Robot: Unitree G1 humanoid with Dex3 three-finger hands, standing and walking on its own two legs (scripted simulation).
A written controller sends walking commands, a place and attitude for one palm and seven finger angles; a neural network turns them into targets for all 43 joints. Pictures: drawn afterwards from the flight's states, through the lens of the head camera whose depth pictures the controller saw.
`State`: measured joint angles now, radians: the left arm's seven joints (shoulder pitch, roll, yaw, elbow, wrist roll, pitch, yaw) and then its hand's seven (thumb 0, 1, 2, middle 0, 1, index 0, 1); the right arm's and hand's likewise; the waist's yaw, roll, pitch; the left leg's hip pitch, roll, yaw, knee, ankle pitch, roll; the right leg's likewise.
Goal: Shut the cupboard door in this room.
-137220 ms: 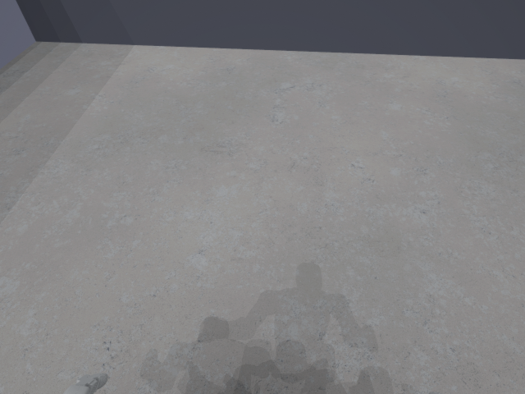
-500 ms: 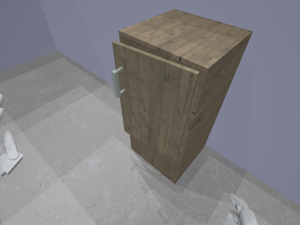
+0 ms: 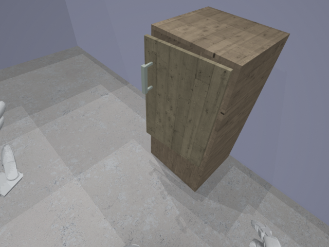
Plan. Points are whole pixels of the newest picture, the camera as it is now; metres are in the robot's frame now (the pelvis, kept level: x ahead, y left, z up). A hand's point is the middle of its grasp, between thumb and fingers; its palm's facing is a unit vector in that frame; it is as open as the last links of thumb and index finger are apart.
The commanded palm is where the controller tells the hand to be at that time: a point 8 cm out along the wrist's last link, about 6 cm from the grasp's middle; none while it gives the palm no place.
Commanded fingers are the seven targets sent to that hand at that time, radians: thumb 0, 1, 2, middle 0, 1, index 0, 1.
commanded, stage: stop stepping back and stand still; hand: left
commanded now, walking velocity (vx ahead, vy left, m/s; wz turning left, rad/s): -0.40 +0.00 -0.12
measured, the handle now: (147, 78) +0.79 +0.14 -0.03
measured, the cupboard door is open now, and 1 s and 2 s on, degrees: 6 6 6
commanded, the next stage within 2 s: let the arm hang, fingers relaxed in 0.92 s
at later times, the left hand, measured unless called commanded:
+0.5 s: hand out of the picture +0.13 +0.27 +0.19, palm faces +0.43 -0.82 -0.37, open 7.4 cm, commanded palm +0.08 +0.30 +0.19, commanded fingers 0.00 0.90 0.90 -0.20 -0.30 -0.20 -0.30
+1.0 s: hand out of the picture +0.13 +0.27 +0.17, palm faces +0.43 -0.80 -0.42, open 7.4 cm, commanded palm none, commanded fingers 0.00 0.90 0.90 -0.20 -0.30 -0.20 -0.30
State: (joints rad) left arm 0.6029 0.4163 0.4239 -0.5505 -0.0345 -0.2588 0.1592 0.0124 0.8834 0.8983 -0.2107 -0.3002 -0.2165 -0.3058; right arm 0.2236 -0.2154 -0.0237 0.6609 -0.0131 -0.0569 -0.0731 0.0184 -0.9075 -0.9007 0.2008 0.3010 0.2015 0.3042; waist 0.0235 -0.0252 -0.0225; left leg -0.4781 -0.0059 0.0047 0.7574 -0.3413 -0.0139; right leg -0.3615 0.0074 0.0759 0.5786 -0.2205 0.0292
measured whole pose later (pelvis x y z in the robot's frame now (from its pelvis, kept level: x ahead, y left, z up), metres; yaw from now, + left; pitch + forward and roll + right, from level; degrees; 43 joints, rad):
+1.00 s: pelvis -0.08 +0.01 +0.01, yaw -4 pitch +0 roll -1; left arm 0.53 0.38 0.41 -0.37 -0.06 -0.21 0.16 0.01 0.89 0.90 -0.21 -0.30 -0.21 -0.31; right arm 0.22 -0.21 0.01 0.67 0.00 -0.10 -0.08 0.02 -0.91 -0.90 0.20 0.30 0.20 0.30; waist 0.02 0.03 -0.05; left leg -0.30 0.03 0.02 0.51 -0.21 0.00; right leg -0.12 0.05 0.01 0.44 -0.32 -0.03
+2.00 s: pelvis -0.11 +0.02 +0.01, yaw -4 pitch -2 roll +0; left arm 0.36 0.14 0.00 1.13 0.01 0.00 0.02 0.00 0.91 0.90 -0.19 -0.30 -0.20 -0.30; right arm 0.31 -0.17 -0.01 1.12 -0.02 0.01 -0.03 0.01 -0.91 -0.90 0.20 0.30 0.20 0.30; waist 0.00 0.00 -0.01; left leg -0.25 -0.01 0.04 0.42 -0.13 0.02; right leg -0.11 0.02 0.01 0.44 -0.29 -0.01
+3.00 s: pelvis -0.08 +0.00 +0.01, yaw -2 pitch -1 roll +0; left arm 0.30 0.14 0.03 1.10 0.01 0.01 0.03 0.00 0.91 0.90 -0.20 -0.30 -0.20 -0.30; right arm 0.26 -0.16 0.00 1.10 -0.01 0.02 -0.04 0.01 -0.91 -0.90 0.20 0.30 0.20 0.30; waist -0.01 0.00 0.05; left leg -0.27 -0.01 -0.01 0.50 -0.20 0.00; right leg -0.09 0.02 -0.03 0.47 -0.35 -0.03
